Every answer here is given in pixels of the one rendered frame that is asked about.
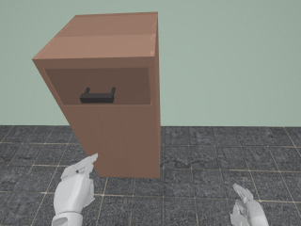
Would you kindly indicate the handle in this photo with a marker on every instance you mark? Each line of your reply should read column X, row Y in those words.
column 97, row 98

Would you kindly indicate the robot right hand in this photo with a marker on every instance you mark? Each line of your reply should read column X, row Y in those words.
column 253, row 214

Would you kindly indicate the cabinet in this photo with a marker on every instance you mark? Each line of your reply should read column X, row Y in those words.
column 127, row 138

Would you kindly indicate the robot left forearm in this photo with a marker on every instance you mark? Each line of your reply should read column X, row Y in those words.
column 68, row 218

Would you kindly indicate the drawer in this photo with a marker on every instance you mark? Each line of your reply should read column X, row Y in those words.
column 132, row 84

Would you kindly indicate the robot left hand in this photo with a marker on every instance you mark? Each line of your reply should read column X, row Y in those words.
column 76, row 190

